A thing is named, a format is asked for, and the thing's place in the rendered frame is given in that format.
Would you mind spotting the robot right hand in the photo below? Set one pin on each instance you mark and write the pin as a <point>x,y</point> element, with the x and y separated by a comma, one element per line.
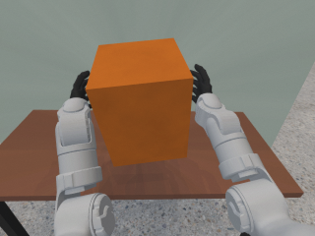
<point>202,83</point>

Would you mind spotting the robot right upper arm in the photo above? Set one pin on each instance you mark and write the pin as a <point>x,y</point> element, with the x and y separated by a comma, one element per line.
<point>258,208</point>

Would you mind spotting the carton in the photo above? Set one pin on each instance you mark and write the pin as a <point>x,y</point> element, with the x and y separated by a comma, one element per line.
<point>141,96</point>

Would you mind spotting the table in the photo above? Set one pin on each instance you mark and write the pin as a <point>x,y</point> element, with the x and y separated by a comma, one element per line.
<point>29,165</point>

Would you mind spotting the robot left upper arm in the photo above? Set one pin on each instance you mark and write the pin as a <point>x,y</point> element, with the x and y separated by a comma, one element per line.
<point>88,215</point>

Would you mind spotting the robot left forearm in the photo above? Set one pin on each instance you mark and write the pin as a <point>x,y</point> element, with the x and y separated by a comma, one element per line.
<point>76,150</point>

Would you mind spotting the robot right forearm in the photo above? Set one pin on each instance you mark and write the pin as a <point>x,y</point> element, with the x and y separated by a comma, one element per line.
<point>237,160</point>

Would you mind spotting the robot left hand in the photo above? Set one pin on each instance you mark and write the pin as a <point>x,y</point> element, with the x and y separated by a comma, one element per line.
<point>79,89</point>

